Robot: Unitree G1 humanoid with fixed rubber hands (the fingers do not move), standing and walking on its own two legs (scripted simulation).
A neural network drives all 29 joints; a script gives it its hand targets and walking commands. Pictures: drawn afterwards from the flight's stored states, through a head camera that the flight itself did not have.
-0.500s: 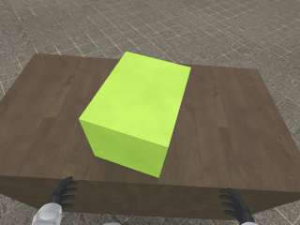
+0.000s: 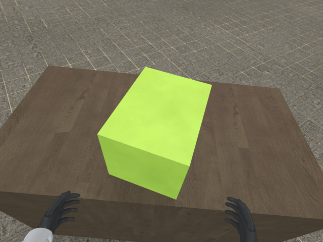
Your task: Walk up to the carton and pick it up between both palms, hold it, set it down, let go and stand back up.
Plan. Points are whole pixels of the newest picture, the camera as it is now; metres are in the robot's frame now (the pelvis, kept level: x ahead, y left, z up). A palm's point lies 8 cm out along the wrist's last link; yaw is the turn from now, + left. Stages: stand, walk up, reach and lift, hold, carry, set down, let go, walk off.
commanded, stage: reach and lift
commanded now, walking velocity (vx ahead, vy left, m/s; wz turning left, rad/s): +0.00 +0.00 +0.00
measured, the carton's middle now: (160, 129) +0.42 +0.03 -0.01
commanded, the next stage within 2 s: none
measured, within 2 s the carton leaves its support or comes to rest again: neither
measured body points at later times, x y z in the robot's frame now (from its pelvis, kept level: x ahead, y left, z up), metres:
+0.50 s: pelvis +0.01 +0.02 +0.00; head +0.00 +0.04 +0.45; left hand +0.16 +0.28 -0.01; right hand +0.17 -0.16 -0.01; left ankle +0.01 +0.10 -0.75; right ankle +0.00 -0.12 -0.75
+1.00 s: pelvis +0.02 +0.00 +0.00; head +0.01 +0.02 +0.45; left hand +0.21 +0.27 +0.02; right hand +0.21 -0.17 +0.01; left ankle +0.01 +0.10 -0.75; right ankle +0.00 -0.12 -0.75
